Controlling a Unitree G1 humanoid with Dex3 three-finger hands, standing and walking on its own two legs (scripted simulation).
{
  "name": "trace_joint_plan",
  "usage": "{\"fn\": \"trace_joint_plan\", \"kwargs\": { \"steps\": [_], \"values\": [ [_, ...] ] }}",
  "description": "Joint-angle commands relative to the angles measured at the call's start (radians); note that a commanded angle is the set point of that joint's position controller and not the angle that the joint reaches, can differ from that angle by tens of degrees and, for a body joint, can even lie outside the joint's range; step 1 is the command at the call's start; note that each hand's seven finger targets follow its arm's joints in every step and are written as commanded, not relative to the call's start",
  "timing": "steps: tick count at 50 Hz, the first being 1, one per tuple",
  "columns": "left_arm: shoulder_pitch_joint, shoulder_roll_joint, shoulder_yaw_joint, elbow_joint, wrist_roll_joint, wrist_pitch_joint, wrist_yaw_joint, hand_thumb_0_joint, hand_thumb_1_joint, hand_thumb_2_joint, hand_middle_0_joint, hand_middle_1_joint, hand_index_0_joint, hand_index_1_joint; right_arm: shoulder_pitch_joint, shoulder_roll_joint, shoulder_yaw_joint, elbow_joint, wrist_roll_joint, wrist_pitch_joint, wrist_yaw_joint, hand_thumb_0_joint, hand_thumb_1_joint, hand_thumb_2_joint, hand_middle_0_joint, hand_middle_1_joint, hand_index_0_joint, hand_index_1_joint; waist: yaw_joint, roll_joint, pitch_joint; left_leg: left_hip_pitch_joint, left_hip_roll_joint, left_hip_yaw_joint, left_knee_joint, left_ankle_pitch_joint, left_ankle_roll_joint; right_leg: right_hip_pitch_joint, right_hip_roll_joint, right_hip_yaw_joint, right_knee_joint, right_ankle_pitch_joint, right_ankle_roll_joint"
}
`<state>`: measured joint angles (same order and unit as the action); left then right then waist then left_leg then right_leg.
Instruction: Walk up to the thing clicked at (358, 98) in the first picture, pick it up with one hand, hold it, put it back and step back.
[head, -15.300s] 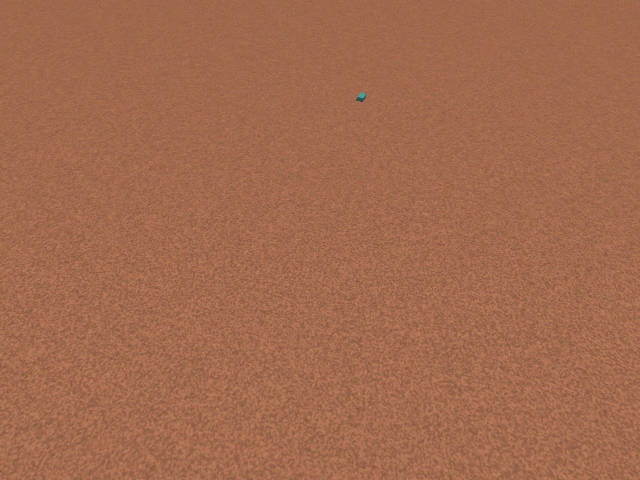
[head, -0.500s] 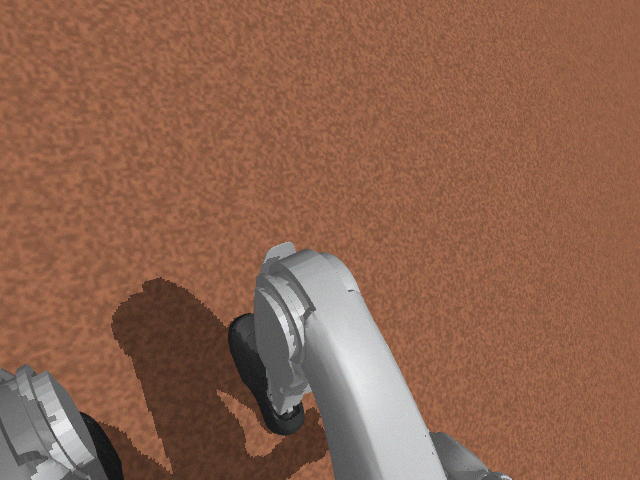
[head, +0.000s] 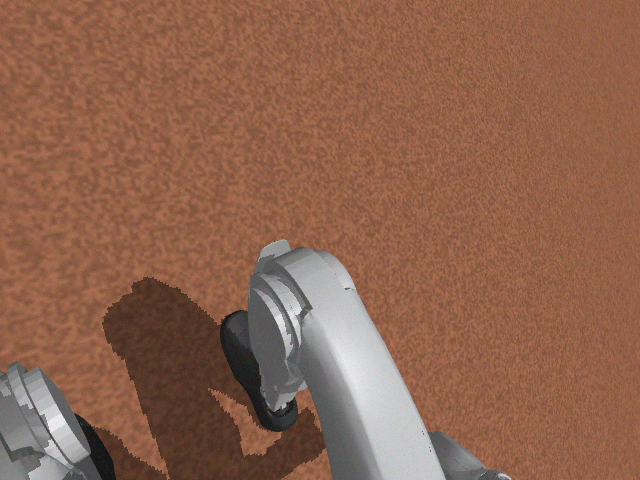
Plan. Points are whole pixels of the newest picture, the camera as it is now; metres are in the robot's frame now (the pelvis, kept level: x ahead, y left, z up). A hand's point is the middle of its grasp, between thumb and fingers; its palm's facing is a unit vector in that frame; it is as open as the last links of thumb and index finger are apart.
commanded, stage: rest palm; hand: left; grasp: from above
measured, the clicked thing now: out of the picture +0.48 +0.29 -0.29
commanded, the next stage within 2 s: close in 0.06 s
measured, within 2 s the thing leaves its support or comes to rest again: neither
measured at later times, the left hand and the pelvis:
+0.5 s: hand out of the picture +0.46 +0.30 -0.27, palm faces -0.48 -0.17 -0.86, open 13.2 cm; pelvis +0.00 +0.00 +0.00, yaw +0 degrees
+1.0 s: hand out of the picture +0.46 +0.29 -0.26, palm faces -0.47 -0.12 -0.88, open 12.1 cm; pelvis +0.00 +0.00 +0.00, yaw +0 degrees
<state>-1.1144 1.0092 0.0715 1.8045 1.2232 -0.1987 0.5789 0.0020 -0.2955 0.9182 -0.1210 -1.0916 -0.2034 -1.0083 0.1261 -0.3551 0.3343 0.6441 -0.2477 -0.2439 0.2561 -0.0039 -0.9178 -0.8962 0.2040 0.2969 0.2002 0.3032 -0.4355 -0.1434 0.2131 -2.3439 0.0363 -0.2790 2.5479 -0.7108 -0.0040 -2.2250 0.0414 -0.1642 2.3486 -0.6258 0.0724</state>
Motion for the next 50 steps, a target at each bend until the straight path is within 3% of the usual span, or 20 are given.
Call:
{"fn": "trace_joint_plan", "kwargs": {
  "steps": [1,3,6,8,13,19,23,24,25,29,34,38,43,47,48,50],
  "values": [
    [-0.239,0.165,-0.030,-0.100,0.011,-0.013,0.050,0.000,-0.304,0.905,-0.119,-1.075,-0.195,-0.995,0.193,-0.339,-0.096,0.017,-0.006,-0.003,-0.008,0.000,-0.907,-0.900,0.200,0.300,0.200,0.300,-0.068,0.533,-0.614,0.474,0.018,0.117,-0.265,0.170,0.011,0.368,0.051,-0.126,-0.202,0.212,-0.082],
    [-0.252,0.178,-0.022,-0.102,0.017,-0.013,0.066,0.000,-0.304,0.912,-0.114,-1.080,-0.190,-1.001,0.179,-0.339,-0.092,0.024,0.001,-0.008,-0.010,0.000,-0.906,-0.900,0.200,0.300,0.200,0.300,-0.059,0.538,-0.612,0.484,0.022,0.099,-0.280,0.165,0.001,0.348,0.047,-0.133,-0.187,0.204,-0.084],
    [-0.254,0.147,-0.034,-0.108,0.024,-0.011,0.084,0.000,-0.326,0.925,-0.112,-1.068,-0.178,-0.999,0.172,-0.330,-0.084,0.017,-0.010,-0.016,-0.001,0.000,-0.906,-0.901,0.200,0.300,0.200,0.300,-0.071,0.544,-0.609,0.496,0.024,0.094,-0.276,0.178,0.000,0.347,0.045,-0.138,-0.179,0.222,-0.081],
    [-0.275,0.167,-0.028,-0.127,0.025,-0.002,0.095,0.000,-0.336,0.945,-0.110,-1.066,-0.171,-1.002,0.159,-0.334,-0.088,0.025,-0.006,-0.023,0.000,0.000,-0.905,-0.901,0.200,0.300,0.200,0.300,-0.064,0.558,-0.624,0.513,0.027,0.093,-0.273,0.190,-0.004,0.340,0.045,-0.136,-0.178,0.231,-0.080],
    [-0.279,0.168,-0.026,-0.116,0.022,0.026,0.102,0.000,-0.367,0.857,-0.082,-1.005,-0.149,-0.936,0.165,-0.338,-0.094,0.029,-0.009,-0.028,0.005,0.000,-0.898,-0.895,0.200,0.299,0.200,0.299,-0.076,0.551,-0.629,0.493,0.024,0.111,-0.265,0.208,0.002,0.376,0.052,-0.122,-0.200,0.256,-0.080],
    [-0.251,0.193,-0.010,-0.092,0.002,0.040,0.064,0.000,-0.343,0.836,-0.087,-1.002,-0.159,-0.927,0.168,-0.341,-0.085,0.033,-0.002,-0.031,0.009,0.000,-0.899,-0.897,0.200,0.300,0.200,0.300,-0.069,0.561,-0.626,0.501,0.027,0.099,-0.268,0.224,0.000,0.365,0.040,-0.123,-0.187,0.256,-0.079],
    [-0.242,0.177,-0.025,-0.114,-0.011,0.029,0.036,0.000,-0.348,0.843,-0.090,-1.000,-0.160,-0.928,0.183,-0.331,-0.076,0.024,-0.003,-0.024,0.007,0.000,-0.899,-0.898,0.200,0.300,0.200,0.300,-0.072,0.555,-0.643,0.505,0.023,0.102,-0.261,0.248,0.005,0.398,0.042,-0.124,-0.189,0.272,-0.080],
    [-0.237,0.177,-0.035,-0.127,-0.020,0.021,0.031,0.000,-0.340,0.841,-0.094,-1.002,-0.164,-0.929,0.164,-0.331,-0.079,0.018,0.000,-0.020,0.004,0.000,-0.899,-0.897,0.200,0.300,0.200,0.300,-0.061,0.550,-0.643,0.500,0.023,0.104,-0.263,0.226,0.005,0.403,0.046,-0.122,-0.194,0.255,-0.081],
    [-0.230,0.204,-0.021,-0.132,-0.019,0.016,0.030,0.000,-0.344,0.844,-0.104,-0.988,-0.168,-0.922,0.181,-0.338,-0.079,0.019,0.002,-0.016,0.001,0.000,-0.901,-0.898,0.200,0.300,0.200,0.300,-0.060,0.560,-0.653,0.512,0.025,0.104,-0.270,0.246,0.004,0.420,0.047,-0.122,-0.197,0.269,-0.082],
    [-0.230,0.175,-0.040,-0.162,-0.014,-0.017,0.024,0.000,-0.312,0.841,-0.127,-0.967,-0.189,-0.903,0.180,-0.327,-0.069,0.012,-0.003,-0.005,0.001,0.000,-0.898,-0.897,0.200,0.300,0.200,0.300,-0.069,0.552,-0.646,0.506,0.026,0.098,-0.256,0.247,0.004,0.413,0.046,-0.130,-0.189,0.270,-0.078],
    [-0.230,0.205,-0.030,-0.166,0.011,-0.042,0.044,0.000,-0.258,0.839,-0.164,-0.958,-0.225,-0.894,0.173,-0.326,-0.067,0.010,-0.006,0.008,-0.008,0.000,-0.897,-0.896,0.200,0.300,0.200,0.300,-0.058,0.527,-0.644,0.472,0.021,0.110,-0.255,0.215,0.010,0.422,0.053,-0.126,-0.205,0.251,-0.078],
    [-0.228,0.170,-0.052,-0.148,0.030,-0.039,0.054,0.000,-0.224,0.796,-0.182,-0.917,-0.246,-0.851,0.172,-0.331,-0.078,0.008,-0.013,0.004,-0.010,0.000,-0.893,-0.895,0.200,0.299,0.200,0.299,-0.068,0.544,-0.612,0.494,0.025,0.100,-0.272,0.189,0.002,0.369,0.053,-0.132,-0.199,0.228,-0.081],
    [-0.244,0.176,-0.047,-0.142,0.044,-0.023,0.071,0.000,-0.171,0.757,-0.221,-0.892,-0.287,-0.824,0.172,-0.342,-0.088,0.008,-0.010,0.000,-0.015,0.000,-0.895,-0.896,0.200,0.299,0.200,0.299,-0.070,0.548,-0.593,0.483,0.026,0.096,-0.280,0.175,0.002,0.338,0.047,-0.129,-0.198,0.216,-0.081],
    [-0.237,0.192,-0.031,-0.129,0.042,-0.013,0.073,0.000,-0.127,0.745,-0.252,-0.880,-0.319,-0.811,0.177,-0.334,-0.077,0.015,-0.009,0.003,-0.018,0.000,-0.894,-0.896,0.200,0.299,0.200,0.299,-0.072,0.534,-0.611,0.483,0.029,0.093,-0.281,0.188,0.002,0.357,0.045,-0.127,-0.202,0.228,-0.079],
    [-0.244,0.175,-0.045,-0.134,0.040,-0.010,0.070,0.000,-0.109,0.733,-0.262,-0.879,-0.333,-0.806,0.171,-0.347,-0.091,0.005,-0.011,0.002,-0.020,0.000,-0.894,-0.896,0.200,0.299,0.200,0.299,-0.075,0.545,-0.615,0.489,0.027,0.099,-0.281,0.186,0.003,0.365,0.050,-0.123,-0.203,0.228,-0.081],
    [-0.237,0.183,-0.048,-0.140,0.035,-0.007,0.061,0.000,-0.079,0.732,-0.286,-0.871,-0.355,-0.799,0.164,-0.331,-0.076,0.001,-0.009,-0.002,-0.019,0.000,-0.894,-0.896,0.200,0.299,0.200,0.299,-0.071,0.517,-0.609,0.473,0.024,0.102,-0.275,0.170,0.006,0.373,0.047,-0.122,-0.207,0.216,-0.079]
  ]
}}
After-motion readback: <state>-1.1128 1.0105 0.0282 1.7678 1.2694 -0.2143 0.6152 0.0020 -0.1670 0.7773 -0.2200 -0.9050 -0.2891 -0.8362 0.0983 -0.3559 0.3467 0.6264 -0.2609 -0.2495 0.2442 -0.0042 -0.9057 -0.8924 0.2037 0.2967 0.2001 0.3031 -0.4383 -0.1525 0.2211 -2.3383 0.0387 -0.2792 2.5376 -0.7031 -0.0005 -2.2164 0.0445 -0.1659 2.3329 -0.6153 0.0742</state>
